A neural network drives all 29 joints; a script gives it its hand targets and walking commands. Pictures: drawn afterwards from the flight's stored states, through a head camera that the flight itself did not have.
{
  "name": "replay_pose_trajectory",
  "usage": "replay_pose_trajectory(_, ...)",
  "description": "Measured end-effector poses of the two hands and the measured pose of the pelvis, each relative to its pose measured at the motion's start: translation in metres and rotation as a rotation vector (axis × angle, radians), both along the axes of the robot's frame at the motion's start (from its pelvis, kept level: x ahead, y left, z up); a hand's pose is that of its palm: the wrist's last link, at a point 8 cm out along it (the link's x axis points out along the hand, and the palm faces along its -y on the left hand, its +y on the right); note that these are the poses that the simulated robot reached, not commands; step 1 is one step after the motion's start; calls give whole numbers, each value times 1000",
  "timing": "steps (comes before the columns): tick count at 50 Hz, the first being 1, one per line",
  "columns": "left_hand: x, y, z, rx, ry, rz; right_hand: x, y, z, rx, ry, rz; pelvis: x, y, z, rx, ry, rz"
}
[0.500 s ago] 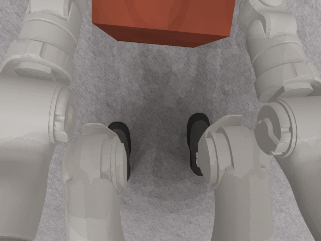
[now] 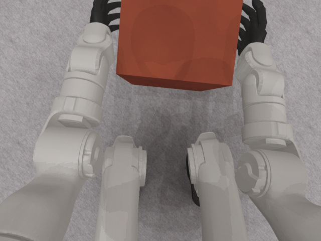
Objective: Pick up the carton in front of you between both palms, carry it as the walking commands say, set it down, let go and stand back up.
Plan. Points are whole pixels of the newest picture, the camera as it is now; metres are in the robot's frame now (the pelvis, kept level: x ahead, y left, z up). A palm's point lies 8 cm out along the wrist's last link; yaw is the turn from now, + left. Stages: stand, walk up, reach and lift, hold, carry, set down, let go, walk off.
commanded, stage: reach and lift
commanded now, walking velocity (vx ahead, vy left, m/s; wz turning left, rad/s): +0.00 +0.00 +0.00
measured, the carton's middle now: (173, 42) +0.54 -0.03 -0.17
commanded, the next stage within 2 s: none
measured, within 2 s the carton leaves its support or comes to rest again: neither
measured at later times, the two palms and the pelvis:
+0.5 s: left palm (65, 4) +0.50 +0.13 +0.06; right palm (312, 25) +0.48 -0.17 +0.07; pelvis -0.01 +0.00 +0.11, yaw +0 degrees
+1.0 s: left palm out of the picture +0.44 +0.14 +0.22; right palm out of the picture +0.43 -0.16 +0.23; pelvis +0.05 +0.00 +0.26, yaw +0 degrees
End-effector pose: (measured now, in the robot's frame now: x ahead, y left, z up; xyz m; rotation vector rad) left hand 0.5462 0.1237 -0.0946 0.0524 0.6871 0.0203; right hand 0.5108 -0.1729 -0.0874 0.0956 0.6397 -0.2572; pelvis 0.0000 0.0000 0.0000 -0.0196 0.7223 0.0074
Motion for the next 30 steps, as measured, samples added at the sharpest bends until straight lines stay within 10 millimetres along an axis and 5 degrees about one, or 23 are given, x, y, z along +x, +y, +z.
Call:
replay_pose_trajectory(7, -28, 11, 72, 13, 27, 36, -15, 10, 71, 6, 27, 43, -12, -2, 42, -3, 11, 7)
replay_pose_trajectory(18, -45, -1, 118, 4, 17, 19, -37, -1, 119, -22, 21, 33, -24, -1, 87, 1, 21, 1)
replay_pose_trajectory(30, -56, 12, 193, 20, 34, 59, -39, 10, 188, -10, 38, 72, 7, -1, 144, 15, 4, -10)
